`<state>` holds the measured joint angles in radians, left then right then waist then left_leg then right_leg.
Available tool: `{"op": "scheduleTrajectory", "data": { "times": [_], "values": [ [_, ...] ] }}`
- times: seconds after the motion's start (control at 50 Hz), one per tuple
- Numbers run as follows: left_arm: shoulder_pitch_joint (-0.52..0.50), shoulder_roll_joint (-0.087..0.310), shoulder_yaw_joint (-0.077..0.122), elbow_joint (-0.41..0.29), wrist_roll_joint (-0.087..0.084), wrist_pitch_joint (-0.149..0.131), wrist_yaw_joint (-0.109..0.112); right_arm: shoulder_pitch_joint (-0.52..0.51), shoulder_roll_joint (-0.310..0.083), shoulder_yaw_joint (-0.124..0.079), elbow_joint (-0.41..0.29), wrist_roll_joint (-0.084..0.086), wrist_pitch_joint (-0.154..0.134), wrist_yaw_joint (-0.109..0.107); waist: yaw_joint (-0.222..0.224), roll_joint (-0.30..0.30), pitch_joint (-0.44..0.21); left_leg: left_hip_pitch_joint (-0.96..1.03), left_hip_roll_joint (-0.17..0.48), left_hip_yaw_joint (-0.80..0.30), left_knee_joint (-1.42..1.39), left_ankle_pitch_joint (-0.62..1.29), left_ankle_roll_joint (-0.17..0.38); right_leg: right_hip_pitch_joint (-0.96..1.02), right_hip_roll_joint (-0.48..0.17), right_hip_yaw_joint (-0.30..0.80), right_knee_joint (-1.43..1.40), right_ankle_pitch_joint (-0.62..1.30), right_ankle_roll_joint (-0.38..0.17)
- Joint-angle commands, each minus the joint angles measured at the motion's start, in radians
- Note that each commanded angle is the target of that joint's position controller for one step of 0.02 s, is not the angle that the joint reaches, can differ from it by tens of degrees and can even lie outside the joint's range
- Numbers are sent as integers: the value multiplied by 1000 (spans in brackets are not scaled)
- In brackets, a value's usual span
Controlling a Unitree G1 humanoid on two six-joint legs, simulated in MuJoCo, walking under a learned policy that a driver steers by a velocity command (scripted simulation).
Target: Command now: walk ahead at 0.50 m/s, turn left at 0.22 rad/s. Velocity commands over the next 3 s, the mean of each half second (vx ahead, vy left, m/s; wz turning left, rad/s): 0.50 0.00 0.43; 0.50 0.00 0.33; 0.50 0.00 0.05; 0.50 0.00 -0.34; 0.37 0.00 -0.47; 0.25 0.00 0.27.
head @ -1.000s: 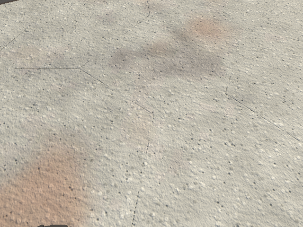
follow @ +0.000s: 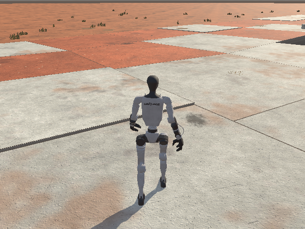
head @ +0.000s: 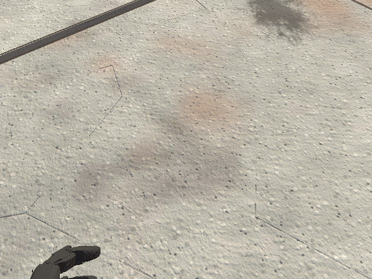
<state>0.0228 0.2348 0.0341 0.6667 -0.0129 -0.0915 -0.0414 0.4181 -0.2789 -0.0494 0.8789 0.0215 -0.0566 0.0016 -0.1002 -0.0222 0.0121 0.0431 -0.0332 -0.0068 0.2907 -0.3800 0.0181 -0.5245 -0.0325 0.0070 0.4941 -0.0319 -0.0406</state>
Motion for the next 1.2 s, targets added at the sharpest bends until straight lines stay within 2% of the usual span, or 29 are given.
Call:
{"op": "scheduleTrajectory", "data": {
  "times": [0.02, 0.04, 0.06, 0.08, 0.12, 0.16, 0.24, 0.32, 0.46, 0.5, 0.54, 0.56, 0.58, 0.6, 0.62, 0.64, 0.66, 0.7, 0.78, 0.86, 0.98, 1.04, 1.08, 1.1, 1.12, 1.14, 1.16, 1.18, 1.2],
  "values": [
    [264, 205, 80, 0, 14, -25, 15, -51, -148, -27, -63, -7, -3, -10, 209, 86, -183, -171, 182, -98, 346, 689, 98, 474, -37, 34, -5, 19, -79],
    [411, 302, 103, 16, 36, -19, 28, 16, -49, 3, -95, -20, -18, -8, 223, -107, -357, -536, 48, -25, 727, 300, 31, 888, -300, 372, 12, -6, -190],
    [440, 260, 92, 31, 26, -10, 26, 72, -39, 10, -83, 0, -34, -3, 211, -266, -463, -726, -9, -110, 934, -209, 13, 973, -413, 685, -117, -158, -269],
    [386, 190, 71, 27, 17, -6, 28, 1, -140, -19, -88, 25, -37, -1, 219, -157, -302, -809, 50, -145, 1015, -160, 14, 844, -375, 585, -157, -259, -224],
    [255, 130, 49, 29, 13, -7, 27, -108, -131, -25, -116, 14, -28, -4, 163, -59, -98, -783, 127, -97, 954, -2, 10, 554, -294, 347, -234, -213, -169],
    [179, 101, 44, 37, 22, -21, 22, -73, -98, -32, -104, 8, 1, -6, 102, -94, -36, -679, 167, -103, 896, 82, 2, 389, -240, 205, -312, -134, -147],
    [169, 128, 59, 78, 30, -40, 28, -100, -63, -34, -125, 4, 32, -11, 77, -48, 9, -717, 176, -116, 832, 206, -20, 341, -232, 39, -367, 40, -157],
    [197, 156, 66, 109, 29, -29, 45, -198, -45, -29, -157, 1, 22, 9, 106, -31, 30, -738, 165, -84, 613, 399, -19, 398, -206, -91, -369, 102, -133],
    [288, 215, 86, 160, -1, 15, 54, -401, -34, -16, -262, 0, 19, 52, 176, -17, 90, -773, 137, 30, 379, 330, 33, 601, -269, -176, -303, 194, -107],
    [269, 241, 93, 159, -9, 28, 58, -378, -58, -29, -277, -1, 23, 58, 141, -48, 52, -683, 86, 84, 361, 229, 68, 635, -272, -207, -200, 470, -84],
    [241, 263, 97, 152, -18, 43, 63, -208, -117, -64, -247, 2, 28, 54, 34, -66, -56, -438, -3, 139, 326, 178, 119, 610, -244, -243, 63, 740, -53],
    [238, 246, 88, 148, -17, 43, 66, -39, -182, -100, -202, 4, 32, 40, -51, -31, -144, -164, -32, 109, 260, 246, 160, 475, -200, -261, 301, 641, -14],
    [290, 146, 56, 105, 23, 29, 62, 43, -304, -132, -183, 6, 38, 18, -25, 193, -228, 186, 204, -296, 241, 232, 279, 79, -93, -258, 673, 13, 48],
    [293, 95, 30, 71, 20, -13, 48, 12, -318, -119, -222, 3, 20, 24, 25, 255, -377, 351, 374, -819, 51, 77, 432, -181, 78, -21, 899, -573, 72],
    [179, 180, 50, 55, -24, -40, 34, 9, -221, -90, -219, -6, 6, 32, -29, 129, -321, 323, 364, -729, -3, 78, 367, -286, 16, 83, 927, -508, 46],
    [153, 174, 46, 49, -38, -51, 30, -28, -176, -76, -210, -8, -2, 33, -2, 106, -203, 190, 334, -572, 4, 145, 324, -299, -29, 65, 862, -421, 22],
    [157, 166, 46, 64, -17, -52, 38, -103, -140, -64, -218, -6, -5, 32, 46, 36, -126, 36, 290, -448, 5, 250, 285, -243, -77, 57, 772, -349, 20],
    [194, 175, 57, 88, 6, -28, 39, -187, -90, -44, -240, -24, -10, 26, 106, 74, -81, -152, 236, -325, -37, 406, 258, -106, -120, 59, 676, -274, 31],
    [162, 130, 47, 80, 19, 6, 43, -154, -130, -51, -211, -19, -27, 10, 110, 65, -40, -225, 209, -206, -102, 553, 262, -116, -114, 33, 516, -138, 79],
    [40, 105, 34, 51, 13, 0, 34, -109, -135, -49, -178, -14, -24, -4, 60, 84, -7, -198, 169, -125, -114, 486, 208, -114, -82, 20, 240, 103, 85],
    [-84, 115, 28, 9, 1, -17, 4, -34, -152, -55, -116, -5, -14, -7, 15, 98, 55, -62, 245, -164, -74, 401, 195, -135, -41, 19, 45, 116, 41],
    [-32, 141, 36, 14, 3, -24, -7, -44, -166, -61, -101, -4, -1, -15, 56, 121, 33, 12, 274, -176, 2, 554, 164, -66, -19, 6, 8, 0, -4],
    [168, 195, 66, 72, 8, -26, 2, -75, -159, -55, -105, -8, 8, -17, 162, 110, -95, -21, 201, -118, 240, 832, 125, 229, 35, -47, -17, -3, -54],
    [340, 253, 81, 103, 21, -25, 9, -65, -117, -35, -122, -22, 11, -18, 224, 28, -244, -191, 141, -75, 520, 637, 90, 527, -107, 107, 23, 34, -116],
    [423, 330, 100, 130, 25, -20, 7, 80, -14, -6, -133, -14, -9, -11, 165, -259, -371, -599, -42, -40, 899, 26, 9, 883, -333, 588, -68, -175, -284],
    [428, 235, 75, 133, 0, -19, 2, 42, -83, -15, -117, -3, -27, -6, 203, -226, -375, -736, -31, -161, 1020, -193, 15, 906, -342, 750, -184, -351, -283],
    [354, 194, 60, 121, -3, -17, 7, -60, -141, -30, -144, 17, -38, -1, 205, -143, -217, -811, 26, -146, 1050, -122, 24, 785, -316, 601, -198, -370, -232],
    [284, 176, 53, 106, 7, -12, 10, -130, -138, -27, -163, 12, -43, -3, 182, -53, -134, -791, 81, -106, 1007, -30, 28, 643, -278, 479, -212, -293, -202],
    [236, 156, 45, 102, 15, -10, 10, -168, -131, -30, -171, -4, -43, -5, 156, -21, -66, -763, 114, -88, 937, 28, 24, 518, -242, 397, -239, -188, -194]
  ]
}}
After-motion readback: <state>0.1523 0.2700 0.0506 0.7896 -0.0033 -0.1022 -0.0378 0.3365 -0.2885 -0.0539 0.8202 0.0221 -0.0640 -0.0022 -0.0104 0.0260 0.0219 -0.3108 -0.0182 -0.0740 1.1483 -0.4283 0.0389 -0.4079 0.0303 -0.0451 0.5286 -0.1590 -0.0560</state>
